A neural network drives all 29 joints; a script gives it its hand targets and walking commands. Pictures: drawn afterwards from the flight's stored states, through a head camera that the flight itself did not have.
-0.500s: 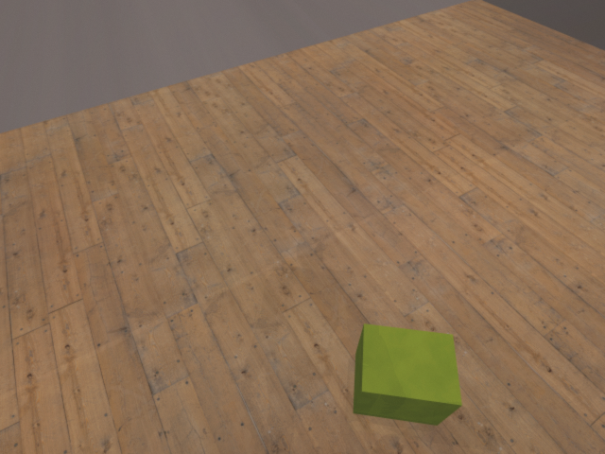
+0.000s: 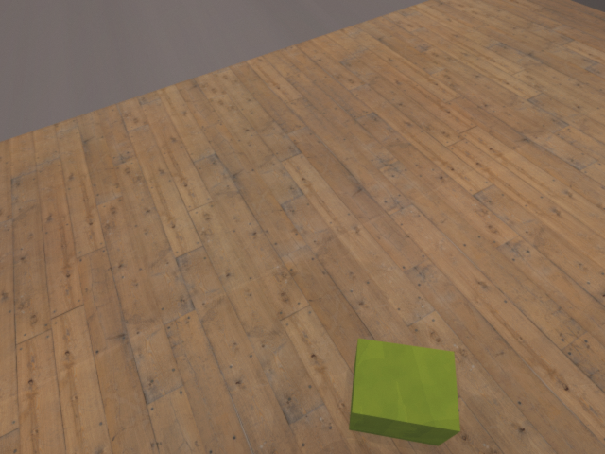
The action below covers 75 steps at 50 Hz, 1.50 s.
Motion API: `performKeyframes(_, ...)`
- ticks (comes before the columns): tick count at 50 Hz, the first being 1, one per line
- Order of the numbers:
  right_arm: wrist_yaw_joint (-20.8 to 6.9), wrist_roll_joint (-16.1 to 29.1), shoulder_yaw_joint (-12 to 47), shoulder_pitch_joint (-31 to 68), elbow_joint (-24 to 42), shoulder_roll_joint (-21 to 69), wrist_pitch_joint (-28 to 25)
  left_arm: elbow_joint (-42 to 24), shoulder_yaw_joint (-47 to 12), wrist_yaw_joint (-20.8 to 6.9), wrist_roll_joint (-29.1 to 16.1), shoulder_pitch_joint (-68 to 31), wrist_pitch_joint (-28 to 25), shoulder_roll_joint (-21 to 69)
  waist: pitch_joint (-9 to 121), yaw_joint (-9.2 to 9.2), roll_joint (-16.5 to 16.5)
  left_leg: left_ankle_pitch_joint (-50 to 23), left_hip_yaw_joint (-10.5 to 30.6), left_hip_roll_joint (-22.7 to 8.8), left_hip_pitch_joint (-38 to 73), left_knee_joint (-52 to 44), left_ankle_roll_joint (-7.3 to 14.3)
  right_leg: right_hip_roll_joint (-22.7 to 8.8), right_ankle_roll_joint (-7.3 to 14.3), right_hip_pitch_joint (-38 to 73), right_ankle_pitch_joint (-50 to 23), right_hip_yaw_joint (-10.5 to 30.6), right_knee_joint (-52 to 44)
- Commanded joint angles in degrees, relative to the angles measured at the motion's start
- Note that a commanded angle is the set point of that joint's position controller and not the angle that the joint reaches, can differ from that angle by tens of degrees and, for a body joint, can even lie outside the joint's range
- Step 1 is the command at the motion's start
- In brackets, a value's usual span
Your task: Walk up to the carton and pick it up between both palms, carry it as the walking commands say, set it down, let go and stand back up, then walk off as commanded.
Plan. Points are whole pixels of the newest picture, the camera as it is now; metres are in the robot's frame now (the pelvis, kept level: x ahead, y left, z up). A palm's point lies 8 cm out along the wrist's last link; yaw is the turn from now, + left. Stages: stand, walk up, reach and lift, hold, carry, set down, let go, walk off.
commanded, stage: stand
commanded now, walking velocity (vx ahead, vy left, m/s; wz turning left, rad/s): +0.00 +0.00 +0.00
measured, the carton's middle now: (398, 392) +0.34 -0.21 -0.65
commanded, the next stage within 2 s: none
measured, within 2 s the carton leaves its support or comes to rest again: rests again in 0.64 s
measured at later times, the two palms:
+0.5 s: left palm out of the picture +0.13 +0.19 -0.13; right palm (457, 352) +0.27 -0.22 -0.14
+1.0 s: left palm (204, 383) +0.25 +0.19 -0.13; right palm (482, 433) +0.16 -0.22 -0.14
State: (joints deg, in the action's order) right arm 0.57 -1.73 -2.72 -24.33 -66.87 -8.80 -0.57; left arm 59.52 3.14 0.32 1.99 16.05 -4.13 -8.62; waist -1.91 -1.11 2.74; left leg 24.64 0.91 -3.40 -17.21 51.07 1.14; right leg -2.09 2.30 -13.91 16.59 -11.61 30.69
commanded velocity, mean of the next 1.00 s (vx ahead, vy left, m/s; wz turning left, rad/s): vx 0.00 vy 0.00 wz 0.00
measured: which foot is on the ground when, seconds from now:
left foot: up 0.00-0.36, down 0.38-1.00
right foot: down 0.00-0.38, up 0.40-0.72, down 0.74-1.00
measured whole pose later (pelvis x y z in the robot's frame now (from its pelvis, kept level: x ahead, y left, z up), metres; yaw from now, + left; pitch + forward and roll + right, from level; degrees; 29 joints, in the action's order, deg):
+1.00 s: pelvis +0.22 -0.03 +0.01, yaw -2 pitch +0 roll +2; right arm 1.7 -1.3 -0.8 -21.7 -65.4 -5.4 -1.4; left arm 62.0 1.3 3.2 0.2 14.9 -0.6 -8.0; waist -0.9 -1.4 -0.9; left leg 11.7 -11.4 -1.0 -11.3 22.8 1.5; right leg -1.3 0.9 -0.4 20.5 -4.2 20.6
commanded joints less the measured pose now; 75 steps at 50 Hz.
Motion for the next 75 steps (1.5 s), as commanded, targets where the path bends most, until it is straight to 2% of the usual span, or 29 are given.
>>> performKeyframes(1, -2.22, -0.05, -0.87, 7.03, 7.94, -0.70, -2.68, 1.59, 0.04, 0.10, -0.89, 12.00, -0.44, -4.71, -7.04, 3.07, -6.01, -8.67, 0.89, -5.56, -21.64, 12.07, 0.98, -16.21, 2.23, 7.11, 5.84, 21.56, -23.36)
performKeyframes(2, -2.42, 0.32, -1.13, 7.72, 7.40, -0.07, -2.58, 1.83, -0.41, 0.28, -0.84, 12.65, -0.74, -3.28, -7.85, 3.38, -4.40, -10.35, -1.37, -4.66, -21.49, 12.08, 0.60, -15.04, 1.92, 8.26, -4.69, 17.12, -22.35)
performKeyframes(5, -2.03, 0.12, -1.18, 2.19, 5.73, 2.63, -1.22, 3.48, -0.50, 0.98, -0.64, 14.86, -1.00, -5.20, -5.46, -0.17, -3.50, -13.56, -5.18, -0.59, -19.75, 13.64, -0.42, -12.60, -0.29, 9.60, -33.28, 9.07, -17.40)
performKeyframes(6, -1.67, 0.29, -1.21, 3.03, 6.10, 1.74, -0.91, 3.78, -0.84, 1.09, -0.60, 15.16, -1.17, -3.87, -5.24, -1.06, -4.80, -15.30, -6.01, -0.87, -18.97, 12.52, -0.83, -12.06, -0.32, 7.48, -35.70, 7.03, -17.69)
performKeyframes(7, -1.50, 0.10, -0.89, 4.04, 6.42, 1.96, -0.69, 4.30, -1.07, 1.03, -0.96, 16.01, -1.17, -3.55, -5.37, -0.44, -7.56, -16.18, -7.52, -0.57, -16.93, 11.68, -1.21, -10.07, -1.15, 5.20, -39.97, 4.74, -17.36)
performKeyframes(10, -1.14, 0.59, -0.33, 13.06, 10.46, 1.61, -1.30, 4.74, -2.24, 1.37, -0.89, 16.49, -1.55, -0.75, -7.42, 1.06, -9.24, -19.41, -9.31, 0.18, -14.16, -2.25, -1.85, -8.39, -1.37, 3.75, -48.30, 3.42, -16.54)
performKeyframes(12, -0.67, 0.72, 0.20, 16.07, 10.99, 2.27, -1.60, 5.41, -2.38, 1.83, -0.42, 17.06, -1.59, -1.67, -6.19, 1.89, -12.13, -20.07, -12.05, 2.58, -12.82, -9.73, -2.16, -7.59, -2.22, 8.82, -54.32, 2.31, -13.31)
performKeyframes(13, -0.31, 0.69, -0.18, 15.59, 10.41, 0.58, -1.54, 5.84, -2.76, 2.33, -0.46, 17.67, -1.55, -1.48, -5.00, 1.60, -10.00, -19.96, -13.80, 4.07, -11.15, -12.55, -2.30, -8.28, -1.80, 11.16, -58.50, 2.42, -10.23)
performKeyframes(15, 0.47, 0.15, -0.23, 11.93, 9.07, -1.09, -2.58, 5.18, -1.67, 2.69, -0.99, 18.51, -1.64, -4.85, 0.47, 1.42, -13.75, -18.00, -14.31, 5.67, -5.68, -19.83, -1.27, -9.24, -0.45, 18.03, -66.10, 3.45, -2.10)
performKeyframes(16, 0.54, -0.23, -0.43, 7.30, 7.57, -2.18, -3.52, 4.99, -1.69, 2.99, -1.65, 19.30, -1.69, -4.73, 3.31, -0.31, -13.30, -24.73, -12.13, 4.55, 1.64, -26.48, -0.48, -9.23, -0.98, 17.08, -63.29, 4.44, 3.49)
performKeyframes(17, 0.53, -0.58, -1.46, -0.10, 5.15, -6.10, -4.52, 4.85, -1.50, 2.76, -2.94, 18.60, -1.56, -3.89, 8.92, -3.84, -9.46, -40.74, -6.70, -1.84, 17.68, -30.40, 2.05, -8.50, -2.72, 8.19, -50.22, 4.61, 12.17)
performKeyframes(18, 0.93, -0.85, -3.05, -9.89, 2.46, -12.74, -5.01, 2.50, -2.31, 2.21, -4.02, 18.27, -1.80, -2.33, 19.17, -7.02, -0.54, -75.01, 6.22, -17.22, 40.62, -22.07, 8.53, -3.75, -4.28, -8.89, -14.47, 4.92, 26.63)
performKeyframes(19, 1.25, 0.21, -2.15, -9.18, 2.36, -11.62, -4.47, 2.16, -3.02, 1.95, -4.46, 16.30, -1.30, -0.05, 24.35, -6.56, 2.15, -93.48, 12.48, -24.82, 45.82, -19.24, 14.98, -0.58, -3.52, -14.85, 22.21, 10.08, 33.29)
performKeyframes(20, 1.53, 0.04, -1.62, -5.95, 3.52, -10.88, -3.78, 1.99, -1.82, 2.09, -3.72, 13.79, -0.57, -0.39, 22.56, -4.93, -0.15, -85.77, 10.05, -24.52, 37.04, -21.84, 16.05, -3.20, -2.65, -12.02, 21.28, 12.95, 34.62)
performKeyframes(23, 2.49, 0.60, 0.52, 6.95, 7.75, -3.00, -3.50, 1.80, -2.32, 1.57, -1.74, 9.24, 1.34, 2.30, 3.71, 0.39, -2.65, -63.06, 0.26, -14.95, 9.81, -30.06, 10.87, -5.07, -3.35, -6.86, 15.13, 11.67, 24.34)
performKeyframes(26, 2.59, 0.50, 1.13, 8.45, 6.89, -2.59, -2.87, 2.97, -2.79, 1.34, -0.49, 11.21, 3.86, 5.60, -4.20, 3.18, 0.31, -52.27, -4.65, -11.10, -0.55, -33.78, 8.25, -1.91, -4.61, -3.25, 10.19, 7.58, 16.46)
performKeyframes(29, 2.00, 0.77, 2.34, 1.72, 4.37, -1.00, -3.40, 3.61, -2.03, 1.74, -0.59, 11.32, 4.70, 3.56, 0.61, 2.37, -0.20, -58.89, -6.03, -8.37, 11.51, -30.63, 4.17, 1.11, -4.62, -5.61, 3.82, 7.77, 11.80)
performKeyframes(32, 2.27, 0.95, 1.62, -1.42, 3.04, -3.87, -3.34, 0.95, -1.82, 2.35, -2.19, 5.66, 4.45, 1.94, 8.09, 0.06, 8.34, -58.16, -3.64, -7.59, 26.05, -28.04, 3.49, 2.63, -4.87, -5.29, 2.42, 8.75, -1.04)
performKeyframes(33, 2.26, 0.73, 1.22, -0.14, 3.89, -4.97, -2.91, -0.05, -1.61, 2.55, -2.40, 4.08, 4.17, 0.47, 8.02, 0.46, 8.53, -56.61, -4.09, -7.58, 26.78, -27.19, 4.02, 1.54, -4.72, -3.93, 0.25, 9.29, -8.03)
performKeyframes(35, 2.50, 0.94, 0.89, 1.92, 5.44, -5.47, -2.10, -0.29, -0.90, 2.77, -1.53, 3.81, 3.84, -2.85, 9.17, 1.41, 3.82, -46.31, -4.13, -5.97, 20.36, -26.05, 2.43, -0.68, -3.94, 8.43, -16.08, 10.02, -18.35)
performKeyframes(37, 2.51, 1.29, 1.56, -0.30, 5.35, -3.39, -2.24, -0.29, 0.59, 3.03, -0.47, 4.34, 4.24, -7.80, 10.94, 1.85, -2.45, -30.93, -4.32, -5.22, 6.56, -29.06, -0.17, -6.85, -1.58, 22.79, -28.37, 13.80, -9.91)
performKeyframes(39, 1.64, 1.25, 1.40, 2.04, 5.73, -3.63, -2.29, 0.95, -0.01, 2.69, -1.06, 5.44, 4.97, -6.86, 5.56, 2.74, -7.38, -16.71, -3.78, -4.74, 3.32, -35.48, -1.21, -8.00, -0.76, 18.33, -16.48, 12.79, -10.80)
performKeyframes(41, 1.43, 0.25, 1.14, 3.34, 5.47, -3.67, -1.87, 1.22, -0.44, 2.78, -1.16, 3.08, 4.67, -4.11, -3.45, 2.37, -8.92, -22.89, -4.15, -4.72, 2.08, -33.19, 0.12, -6.92, -1.45, 10.49, -13.62, 10.94, -13.31)
performKeyframes(44, 1.47, 0.21, 1.39, 0.85, 3.71, -1.26, -1.76, 2.35, -1.82, 2.62, -1.96, 5.32, 3.84, -0.92, -3.37, 2.05, -8.46, -30.67, -5.29, -5.27, 8.61, -30.29, 0.78, -6.44, -1.61, 6.87, -18.71, 10.19, -12.54)
performKeyframes(49, 1.66, 0.66, 0.80, -3.33, 1.01, -0.73, -0.85, 2.86, -1.78, 2.64, -1.46, 5.48, 2.53, -2.74, -1.80, -0.06, -3.18, -25.26, -5.56, -4.18, 11.75, -30.37, 0.37, -6.04, -0.55, 5.10, -13.38, 11.51, -13.99)
performKeyframes(52, 1.87, 0.57, 0.86, -1.79, 1.50, 0.15, -0.72, 3.35, -1.92, 2.85, -1.50, 7.14, 2.06, -2.95, -2.07, 0.20, -3.71, -27.82, -5.46, -4.85, 12.88, -29.21, 0.63, -6.19, -0.37, 4.01, -17.94, 11.14, -13.22)
performKeyframes(69, 1.61, 1.06, 1.10, 0.25, 1.12, 0.60, 1.00, 5.35, -2.88, 3.12, -1.11, 15.19, 2.76, -0.50, -5.95, 0.57, -5.46, -19.59, -5.72, -4.40, 10.52, -30.51, -0.19, -4.90, -0.85, 2.04, -11.34, 11.20, -15.36)
performKeyframes(70, 1.55, 1.04, 0.87, 0.57, 1.33, -0.24, 0.92, 5.28, -2.89, 3.23, -0.80, 14.51, 2.76, -0.59, -6.68, 0.26, -3.04, -18.74, -5.66, -3.98, 10.05, -30.29, -0.28, -4.96, -0.66, 1.53, -10.32, 12.06, -15.66)
performKeyframes(75, 1.83, 0.97, 0.88, 1.37, 1.64, -1.35, 0.63, 4.62, -2.46, 3.20, -1.18, 15.49, 2.71, -1.21, -6.08, 1.12, -5.02, -20.75, -5.54, -4.52, 9.34, -29.80, -0.06, -4.99, -0.61, 2.72, -14.61, 11.83, -15.17)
